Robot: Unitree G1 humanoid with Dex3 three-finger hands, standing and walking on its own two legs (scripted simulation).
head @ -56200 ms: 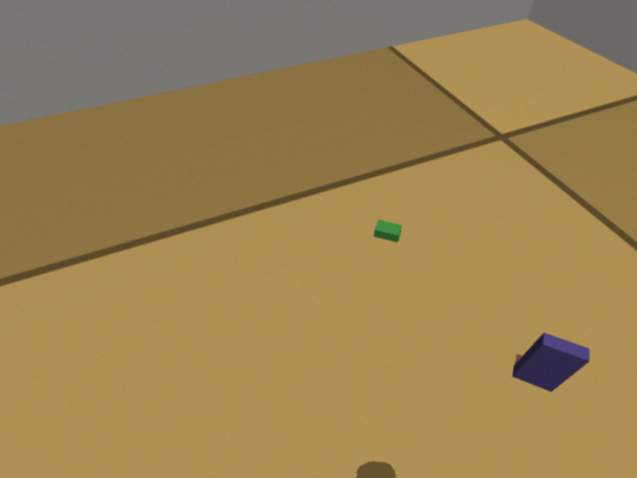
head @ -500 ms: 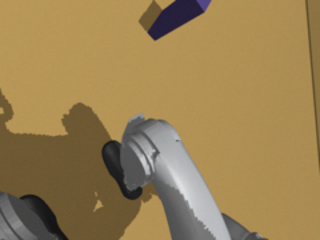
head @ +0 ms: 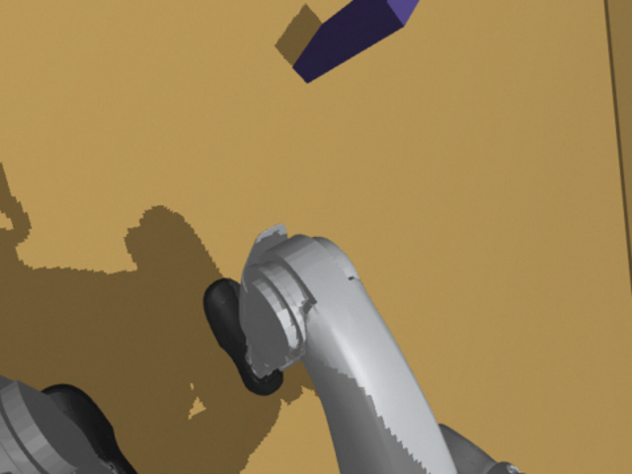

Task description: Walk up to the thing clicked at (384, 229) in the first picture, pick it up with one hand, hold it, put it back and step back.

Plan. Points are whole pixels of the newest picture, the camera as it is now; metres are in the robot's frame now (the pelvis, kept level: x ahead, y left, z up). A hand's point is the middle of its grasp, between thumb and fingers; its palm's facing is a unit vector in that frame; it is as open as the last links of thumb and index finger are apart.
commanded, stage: close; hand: left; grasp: from above
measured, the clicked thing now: out of the picture +0.48 +0.37 -0.31
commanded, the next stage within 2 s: none
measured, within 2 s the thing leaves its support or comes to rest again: neither
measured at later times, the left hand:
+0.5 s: hand out of the picture +0.46 +0.36 -0.28, palm faces -0.25 -0.38 -0.89, open 10.5 cm
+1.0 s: hand out of the picture +0.46 +0.36 -0.28, palm faces -0.25 -0.38 -0.89, open 11.2 cm
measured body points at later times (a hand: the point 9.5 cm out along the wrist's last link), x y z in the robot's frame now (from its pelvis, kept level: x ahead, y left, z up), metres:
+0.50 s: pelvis +0.00 +0.00 +0.00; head +0.33 +0.12 +0.28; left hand +0.47 +0.38 -0.23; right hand +0.02 -0.24 -0.04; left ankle +0.06 +0.12 -0.29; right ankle +0.13 -0.11 -0.29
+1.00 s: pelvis +0.00 +0.00 +0.00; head +0.33 +0.13 +0.28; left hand +0.47 +0.38 -0.23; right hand +0.02 -0.24 -0.04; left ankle +0.06 +0.12 -0.29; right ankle +0.13 -0.11 -0.29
